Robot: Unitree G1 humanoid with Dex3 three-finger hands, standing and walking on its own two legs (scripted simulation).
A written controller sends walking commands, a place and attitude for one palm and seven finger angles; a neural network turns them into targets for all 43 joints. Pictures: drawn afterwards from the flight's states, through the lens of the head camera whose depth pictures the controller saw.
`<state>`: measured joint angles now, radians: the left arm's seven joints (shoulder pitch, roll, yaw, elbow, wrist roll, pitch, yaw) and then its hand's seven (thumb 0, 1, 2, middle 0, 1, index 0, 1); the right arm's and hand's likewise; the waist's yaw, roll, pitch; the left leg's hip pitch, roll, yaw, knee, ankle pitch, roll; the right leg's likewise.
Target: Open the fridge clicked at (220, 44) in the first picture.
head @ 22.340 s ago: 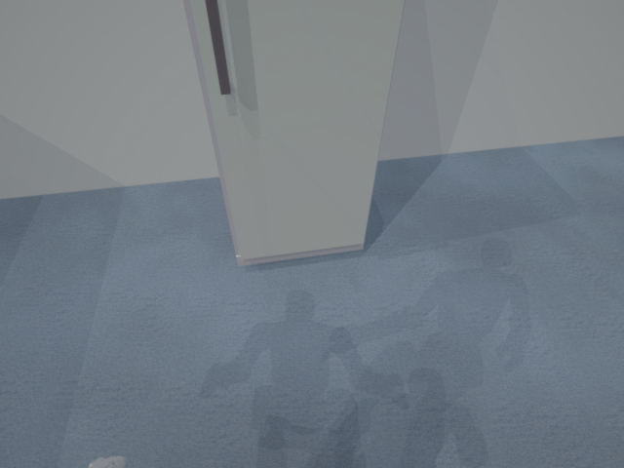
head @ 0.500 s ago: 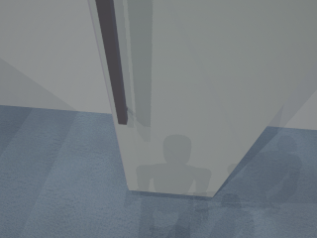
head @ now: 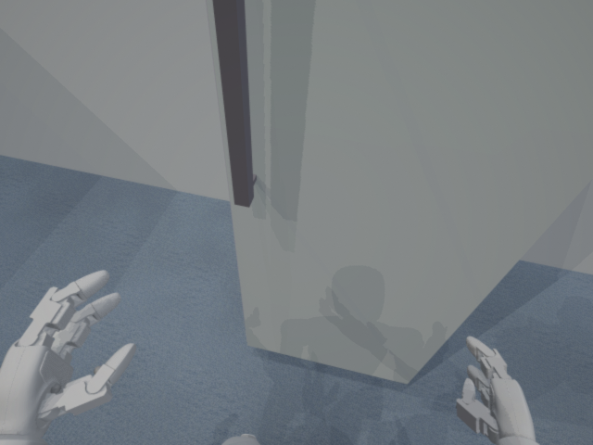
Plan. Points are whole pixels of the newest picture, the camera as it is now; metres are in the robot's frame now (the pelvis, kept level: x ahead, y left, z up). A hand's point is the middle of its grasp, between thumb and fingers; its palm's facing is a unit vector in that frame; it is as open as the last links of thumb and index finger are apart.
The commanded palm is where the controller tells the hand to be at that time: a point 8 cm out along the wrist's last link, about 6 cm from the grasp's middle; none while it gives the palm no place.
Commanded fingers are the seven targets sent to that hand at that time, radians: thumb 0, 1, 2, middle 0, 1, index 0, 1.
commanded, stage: raise the hand to about handle height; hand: left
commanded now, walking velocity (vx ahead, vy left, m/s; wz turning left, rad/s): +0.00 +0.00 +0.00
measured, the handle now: (238, 34) +0.47 +0.13 +0.31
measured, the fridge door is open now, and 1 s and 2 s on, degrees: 0 0 0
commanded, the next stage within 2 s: move the hooked fingers beside the handle in 1.52 s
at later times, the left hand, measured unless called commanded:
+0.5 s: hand (93, 268) +0.26 +0.27 +0.13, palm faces -0.09 -0.99 -0.09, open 12.5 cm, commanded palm +0.23 +0.32 +0.17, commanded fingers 0.00 -0.38 0.35 -0.29 -1.12 -0.29 -1.12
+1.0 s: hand out of the picture +0.27 +0.33 +0.27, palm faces +0.02 -0.98 -0.18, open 13.9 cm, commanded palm +0.24 +0.37 +0.26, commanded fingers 0.00 -0.50 0.30 -0.30 -1.20 -0.30 -1.20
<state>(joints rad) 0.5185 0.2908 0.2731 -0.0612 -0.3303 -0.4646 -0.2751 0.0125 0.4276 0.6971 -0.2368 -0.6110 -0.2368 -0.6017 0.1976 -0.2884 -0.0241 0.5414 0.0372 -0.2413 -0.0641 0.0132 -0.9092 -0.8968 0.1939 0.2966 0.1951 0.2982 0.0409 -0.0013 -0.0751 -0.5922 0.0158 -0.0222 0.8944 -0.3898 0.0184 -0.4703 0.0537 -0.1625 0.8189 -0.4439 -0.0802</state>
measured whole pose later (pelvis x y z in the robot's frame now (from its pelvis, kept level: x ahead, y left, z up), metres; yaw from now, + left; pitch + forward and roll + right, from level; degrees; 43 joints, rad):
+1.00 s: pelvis +0.00 +0.05 +0.04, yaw -1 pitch -3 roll -1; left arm -0.16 0.56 0.47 -0.01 -0.36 0.20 -0.47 -0.02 -0.49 0.30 -0.31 -1.20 -0.31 -1.19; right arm 0.20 -0.24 0.13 0.61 0.08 -0.22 -0.10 0.02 -0.90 -0.90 0.20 0.30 0.20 0.30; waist 0.06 0.04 -0.01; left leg -0.22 -0.07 0.04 0.47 -0.20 0.09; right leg -0.13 -0.01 -0.10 0.45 -0.26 0.00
